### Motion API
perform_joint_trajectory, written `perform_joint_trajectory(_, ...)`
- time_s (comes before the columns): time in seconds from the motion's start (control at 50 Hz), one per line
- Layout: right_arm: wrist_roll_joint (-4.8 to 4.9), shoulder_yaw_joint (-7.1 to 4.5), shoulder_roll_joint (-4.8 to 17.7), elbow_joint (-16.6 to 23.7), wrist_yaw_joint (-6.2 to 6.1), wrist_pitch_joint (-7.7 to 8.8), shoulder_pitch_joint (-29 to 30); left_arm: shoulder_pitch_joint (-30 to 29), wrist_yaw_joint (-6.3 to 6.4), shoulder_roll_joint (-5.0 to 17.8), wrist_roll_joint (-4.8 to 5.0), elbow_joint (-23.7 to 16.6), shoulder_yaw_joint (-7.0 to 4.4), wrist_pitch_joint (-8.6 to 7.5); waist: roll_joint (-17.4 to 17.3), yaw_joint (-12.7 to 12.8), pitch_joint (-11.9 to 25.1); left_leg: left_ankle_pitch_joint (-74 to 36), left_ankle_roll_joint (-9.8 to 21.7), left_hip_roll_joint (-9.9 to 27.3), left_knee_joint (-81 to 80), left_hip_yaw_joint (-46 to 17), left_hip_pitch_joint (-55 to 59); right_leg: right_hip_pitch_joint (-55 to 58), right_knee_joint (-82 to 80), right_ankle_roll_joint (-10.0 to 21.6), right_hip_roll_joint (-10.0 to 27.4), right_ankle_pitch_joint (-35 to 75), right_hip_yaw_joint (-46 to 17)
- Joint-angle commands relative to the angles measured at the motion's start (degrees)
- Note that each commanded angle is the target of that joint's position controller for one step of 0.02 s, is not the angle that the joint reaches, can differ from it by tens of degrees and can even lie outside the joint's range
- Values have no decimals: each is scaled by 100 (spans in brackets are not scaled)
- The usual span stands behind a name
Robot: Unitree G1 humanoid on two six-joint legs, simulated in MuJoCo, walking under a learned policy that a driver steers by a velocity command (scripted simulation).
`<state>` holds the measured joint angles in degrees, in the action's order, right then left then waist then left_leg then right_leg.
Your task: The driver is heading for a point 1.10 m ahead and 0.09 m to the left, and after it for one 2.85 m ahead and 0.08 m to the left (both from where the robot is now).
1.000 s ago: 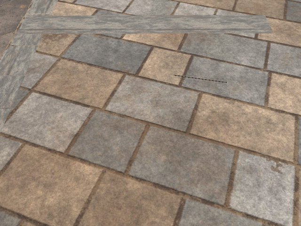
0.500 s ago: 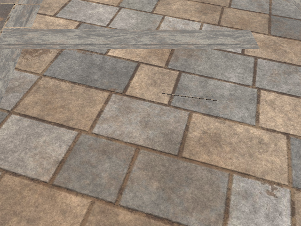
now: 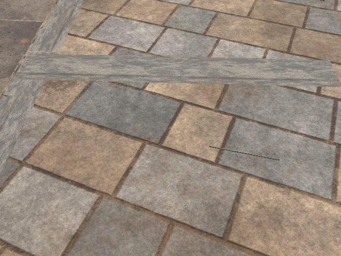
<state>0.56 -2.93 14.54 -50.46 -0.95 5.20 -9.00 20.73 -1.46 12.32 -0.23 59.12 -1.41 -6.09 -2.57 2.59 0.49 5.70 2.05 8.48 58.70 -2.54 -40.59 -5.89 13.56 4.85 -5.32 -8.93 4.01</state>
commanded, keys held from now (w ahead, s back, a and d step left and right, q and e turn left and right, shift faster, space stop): w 1.00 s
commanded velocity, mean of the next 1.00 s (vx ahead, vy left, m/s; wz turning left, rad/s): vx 0.50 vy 0.00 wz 0.00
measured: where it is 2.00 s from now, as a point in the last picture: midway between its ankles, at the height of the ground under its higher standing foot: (183, 141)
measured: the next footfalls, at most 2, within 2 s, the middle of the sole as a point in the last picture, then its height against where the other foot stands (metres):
left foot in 0.26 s outside the picture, level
right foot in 0.84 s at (207, 223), level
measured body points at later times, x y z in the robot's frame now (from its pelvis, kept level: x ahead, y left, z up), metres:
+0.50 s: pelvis +0.29 +0.08 +0.00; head +0.31 +0.09 +0.45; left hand +0.39 +0.34 -0.13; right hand +0.33 -0.18 -0.13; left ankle +0.30 +0.15 -0.75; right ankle +0.32 -0.09 -0.66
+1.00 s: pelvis +0.57 +0.00 -0.01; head +0.59 -0.01 +0.44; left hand +0.66 +0.26 -0.13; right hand +0.62 -0.27 -0.15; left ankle +0.49 +0.15 -0.65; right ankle +0.62 -0.08 -0.75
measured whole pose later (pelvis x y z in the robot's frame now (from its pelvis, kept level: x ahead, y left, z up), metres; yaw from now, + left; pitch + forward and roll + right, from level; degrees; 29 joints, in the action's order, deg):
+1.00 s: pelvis +0.57 +0.00 -0.01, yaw +0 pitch +1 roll +0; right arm 1.3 -3.0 14.9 -55.0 -0.3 5.6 -15.8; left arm 11.2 -2.1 13.7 -0.1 52.8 -3.2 -5.9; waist -1.8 0.2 -1.3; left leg 19.2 3.2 3.4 67.6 -1.6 -25.5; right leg -17.9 24.6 4.1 -2.5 -8.4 3.9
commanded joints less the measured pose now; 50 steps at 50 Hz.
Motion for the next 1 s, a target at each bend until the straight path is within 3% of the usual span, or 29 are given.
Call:
perform_joint_trajectory(0.02, -23, -9, 141, 325, 32, 38, 194, -118, 114, 825, 31, -339, -127, -46, 436, -151, -404, -910, -84, 20, -1124, 54, -51, -375, -788, 799, 1549, 1256, -948)
perform_joint_trajectory(0.12, 56, 58, 119, 620, 171, 84, 1177, 475, 148, 953, 122, -152, -162, 33, 487, 198, -575, -1150, -72, -278, -2414, 261, 68, 378, -626, 683, 1683, 1031, -840)
perform_joint_trajectory(0.18, 76, 57, 201, 811, 298, 145, 1443, 603, 182, 990, 124, -70, -200, 131, 548, 163, -618, -634, 107, -361, -2767, 239, 7, 1015, -261, 612, 1974, 1347, -914)
perform_joint_trajectory(0.22, 73, -15, 383, 774, 339, 183, 1077, 435, 197, 1088, 117, -113, -240, 185, 692, -121, -354, -221, 281, -571, -2931, 384, 733, 1147, 223, 491, 2005, 2417, -857)
perform_joint_trajectory(0.24, 66, -114, 559, 618, 329, 193, 490, 290, 196, 1109, 98, -155, -242, 216, 755, -464, 17, -163, 406, -784, -2994, 555, 1595, 1064, 891, 393, 1853, 3399, -706)
perform_joint_trajectory(0.26, 68, -270, 859, 288, 291, 191, -593, 195, 191, 977, 49, -225, -186, 236, 685, -942, 659, -292, 606, -795, -2956, 513, 3053, 556, 2114, 226, 1528, 3656, -474)
perform_joint_trajectory(0.28, -11, -392, 1380, 82, 224, 159, -1696, 289, 191, 756, -71, -395, -80, 212, -157, -1197, 1605, -316, 1008, 461, -2905, -1006, 4900, -782, 4139, 22, 1081, 1716, -174)
perform_joint_trajectory(0.3, -81, -400, 1543, -15, 285, 147, -1840, 1073, 103, -59, 43, -331, 128, 62, -1675, -719, 2315, 808, 1891, 1532, -3805, -3804, 6540, -2922, 5829, -243, 63, -2221, -614)
perform_joint_trajectory(0.32, -34, -250, 939, 39, 287, 161, -1616, 640, 84, 666, 192, -305, -28, -77, -937, -874, 1869, 1178, 1601, 1319, -4108, -3794, 6209, -3532, 6425, -112, 415, -2247, -1241)
perform_joint_trajectory(0.34, -5, -174, 706, 147, 266, 169, -1053, 40, 78, 959, 290, -503, -112, -153, -606, -769, 1040, 707, 1324, 1140, -4189, -2816, 5351, -3761, 6381, -30, 701, -1679, -1072)
perform_joint_trajectory(0.36, -21, -121, 598, 246, 278, 172, -550, -246, 130, 936, 257, -563, -126, -158, -3, -556, 652, -53, 1205, 936, -4346, -2115, 4454, -3461, 6118, -62, 1010, -1126, -918)
perform_joint_trajectory(0.38, -54, -83, 451, 268, 306, 180, -316, -365, 169, 873, 166, -578, -171, -112, 132, -394, 357, -502, 1134, 696, -4527, -1606, 3812, -3215, 5779, -97, 1175, -830, -869)
perform_joint_trajectory(0.4, -105, -47, 340, 219, 324, 193, -277, -215, 169, 746, 139, -567, -180, -29, -29, -211, 325, -646, 1082, 542, -4694, -1286, 3475, -2876, 5565, -108, 1317, -629, -902)
perform_joint_trajectory(0.44, -89, -52, 347, 74, 328, 215, -455, -64, 180, 528, 131, -528, -177, 102, -80, -102, 202, -951, 1152, 399, -4926, -912, 3174, -2717, 5271, -173, 1357, -504, -805)
perform_joint_trajectory(0.5, -92, -112, 596, -77, 227, 199, -737, -621, 205, 561, 73, -746, -217, 176, -3, -153, -92, -1195, 1190, 393, -5132, -618, 3171, -3305, 4584, -318, 1428, 96, -751)
perform_joint_trajectory(0.62, -26, -109, 692, -287, 84, 100, -1259, -1855, 136, 435, 73, -1115, -191, 110, -49, -500, -352, -893, 940, 202, -5276, -161, 3477, -3417, 2640, -385, 1214, 1519, -523)
perform_joint_trajectory(0.74, 22, -159, 757, -583, 39, -29, -1699, -2675, -46, 465, 142, -1458, -145, 22, -94, -682, -612, -1019, 900, 590, -4889, -186, 4485, -3593, 1795, -210, 1043, 1049, -450)
perform_joint_trajectory(0.78, 37, -197, 827, -595, 13, -78, -1602, -2548, -105, 565, 150, -1480, -175, -20, -170, -526, -497, -1560, 810, 687, -4586, -182, 4679, -3222, 1627, -67, 936, 644, -373)
perform_joint_trajectory(0.8, 36, -214, 885, -568, 7, -98, -1481, -2258, -110, 680, 147, -1419, -229, -36, -261, -342, -302, -2350, 746, 656, -4280, -129, 4667, -2679, 1578, 19, 779, 482, -246)
perform_joint_trajectory(0.82, 33, -212, 893, -535, 5, -127, -1334, -1651, -94, 841, 135, -1243, -328, -43, -300, 5, 63, -3288, 641, 486, -3606, 33, 4539, -1771, 1488, 140, 561, 487, -61)
perform_joint_trajectory(0.84, -3, -154, 757, -474, 9, -144, -1261, -602, -53, 1140, 123, -914, -481, -37, -183, 443, 696, -3362, 464, 155, -2403, 258, 3965, -283, 1559, 333, 597, 637, -149)
perform_joint_trajectory(0.86, -127, -56, 568, -325, 8, -123, -1374, 454, 15, 1630, 57, -721, -596, -5, 719, 665, 1589, -1245, 245, -308, -408, 535, 2608, 1506, 1589, 730, 1855, 622, -1706)
perform_joint_trajectory(0.88, -33, 142, -212, -383, 94, 25, -2111, 564, -39, 1770, 20, -645, -591, 3, 2136, 205, 2220, 2670, -18, -1301, 1245, 30, 508, 3037, 686, 1607, 2884, -456, -4449)
perform_joint_trajectory(0.9, 114, 1, 467, -407, 116, 156, -1656, 317, -43, 1224, 88, -695, -451, -13, 1408, 370, 1744, 2663, 105, -948, 1856, -555, -108, 2672, 391, 1329, 2656, -973, -4373)
perform_joint_trajectory(0.92, 210, -71, 727, -223, 126, 230, -1098, -213, -21, 979, 106, -811, -377, -26, 1099, 273, 966, 2090, 198, -652, 1812, -386, -356, 1841, 298, 1058, 2484, -648, -3443)
perform_joint_trajectory(0.94, 176, -82, 707, -174, 78, 232, -829, -697, -32, 860, 73, -915, -323, -32, 528, 59, 582, 1514, 184, -333, 1525, -233, -53, 945, 139, 919, 2281, -18, -2783)
perform_joint_trajectory(0.96, 82, -130, 657, -160, 38, 187, -708, -937, -54, 700, 23, -941, -279, -41, 423, -100, 289, 1211, 155, -168, 1195, -186, 208, 277, -37, 850, 2061, 418, -2304)
perform_joint_trajectory(1.0, 57, -134, 402, -198, 29, 36, -970, -922, -76, 572, -31, -843, -238, -63, 642, -345, 226, 929, 127, 0, 837, -194, 715, -266, -349, 826, 1841, 683, -1820)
